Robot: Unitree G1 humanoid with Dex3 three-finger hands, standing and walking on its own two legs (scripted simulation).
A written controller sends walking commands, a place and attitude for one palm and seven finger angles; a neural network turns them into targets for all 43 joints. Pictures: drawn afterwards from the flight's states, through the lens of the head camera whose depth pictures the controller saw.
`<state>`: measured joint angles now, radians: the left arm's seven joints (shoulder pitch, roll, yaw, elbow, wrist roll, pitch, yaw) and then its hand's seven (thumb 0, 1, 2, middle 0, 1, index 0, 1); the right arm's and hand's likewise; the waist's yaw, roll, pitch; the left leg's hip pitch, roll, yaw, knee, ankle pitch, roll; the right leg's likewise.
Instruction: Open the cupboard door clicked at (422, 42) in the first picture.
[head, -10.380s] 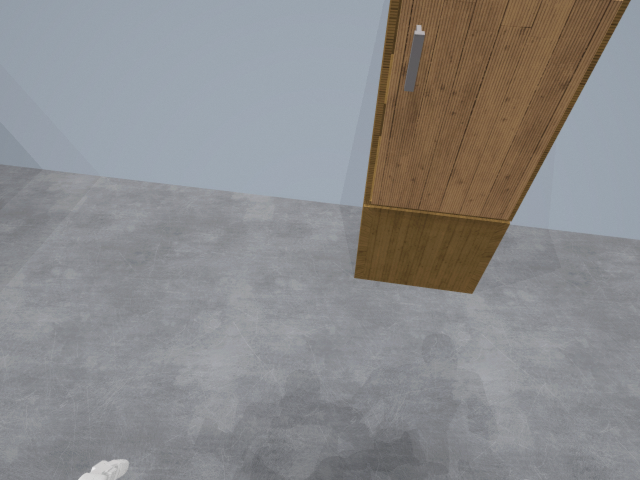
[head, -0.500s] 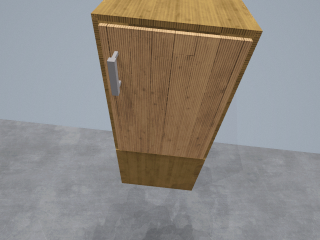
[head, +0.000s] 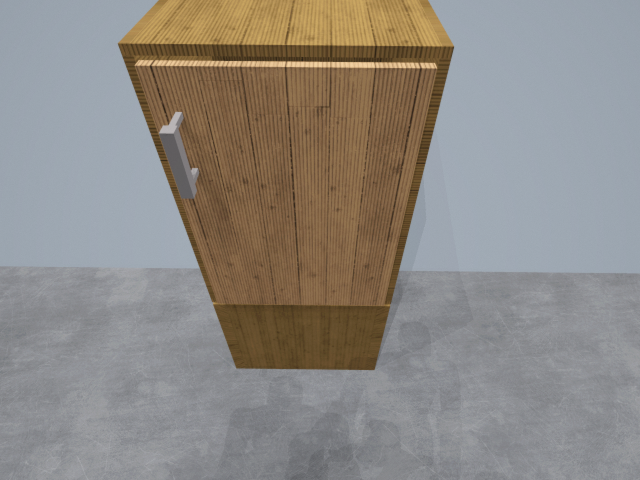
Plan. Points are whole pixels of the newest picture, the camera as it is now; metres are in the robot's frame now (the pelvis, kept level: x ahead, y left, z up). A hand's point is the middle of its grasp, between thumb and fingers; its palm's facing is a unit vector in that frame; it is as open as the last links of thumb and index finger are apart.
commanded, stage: come to a stop and stand still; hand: left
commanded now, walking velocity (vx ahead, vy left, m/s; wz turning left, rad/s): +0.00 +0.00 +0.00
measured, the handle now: (183, 156) +0.55 +0.24 +0.12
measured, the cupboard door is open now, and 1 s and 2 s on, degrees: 0 0 0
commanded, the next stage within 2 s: look again from close up in 0.26 s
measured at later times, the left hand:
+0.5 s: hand out of the picture -0.04 +0.14 -0.17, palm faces +0.02 -0.99 -0.17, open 7.3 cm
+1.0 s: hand out of the picture +0.03 +0.20 -0.17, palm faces +0.05 -0.98 -0.21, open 7.3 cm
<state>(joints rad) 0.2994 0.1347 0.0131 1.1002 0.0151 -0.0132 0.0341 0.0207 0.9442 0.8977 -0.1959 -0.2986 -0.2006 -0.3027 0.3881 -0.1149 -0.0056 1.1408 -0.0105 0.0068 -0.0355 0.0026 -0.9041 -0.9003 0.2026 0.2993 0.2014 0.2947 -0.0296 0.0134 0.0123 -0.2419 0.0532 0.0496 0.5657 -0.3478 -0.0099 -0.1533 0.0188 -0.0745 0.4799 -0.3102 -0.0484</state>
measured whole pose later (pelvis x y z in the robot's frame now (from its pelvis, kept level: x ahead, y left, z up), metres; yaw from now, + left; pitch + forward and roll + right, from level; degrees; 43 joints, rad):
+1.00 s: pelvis +0.00 +0.03 +0.00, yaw -1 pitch +0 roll +0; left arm 0.33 0.15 0.01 0.92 -0.02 0.06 0.05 0.01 0.92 0.90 -0.20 -0.30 -0.20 -0.30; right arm 0.32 -0.15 0.02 1.07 0.00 -0.03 -0.03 0.01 -0.92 -0.90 0.20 0.30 0.20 0.29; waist -0.01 0.01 0.03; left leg -0.21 -0.01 0.07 0.50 -0.28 0.04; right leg -0.18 -0.01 -0.04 0.49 -0.30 0.00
